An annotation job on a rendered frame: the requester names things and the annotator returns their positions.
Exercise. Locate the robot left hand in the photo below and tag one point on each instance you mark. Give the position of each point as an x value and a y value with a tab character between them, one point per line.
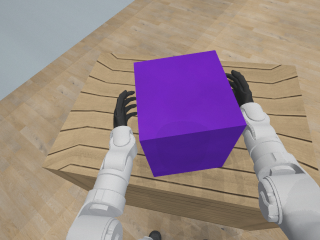
120	116

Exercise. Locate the robot right hand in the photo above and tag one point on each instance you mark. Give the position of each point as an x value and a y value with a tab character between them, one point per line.
240	88

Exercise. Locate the left robot forearm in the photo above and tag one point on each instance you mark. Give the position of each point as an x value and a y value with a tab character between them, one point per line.
107	198

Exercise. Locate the pedestal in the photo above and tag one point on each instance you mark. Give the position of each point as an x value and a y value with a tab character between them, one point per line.
226	195

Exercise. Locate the carton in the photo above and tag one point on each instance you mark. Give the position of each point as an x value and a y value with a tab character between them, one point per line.
188	116

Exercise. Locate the robot left upper arm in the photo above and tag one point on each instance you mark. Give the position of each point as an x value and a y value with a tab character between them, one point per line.
92	227

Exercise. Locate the robot right upper arm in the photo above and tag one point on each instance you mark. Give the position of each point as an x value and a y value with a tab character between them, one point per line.
291	201

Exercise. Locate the right robot forearm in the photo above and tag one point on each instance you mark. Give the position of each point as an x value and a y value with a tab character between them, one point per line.
268	153

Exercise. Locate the robot left foot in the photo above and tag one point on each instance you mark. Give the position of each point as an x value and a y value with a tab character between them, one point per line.
155	235

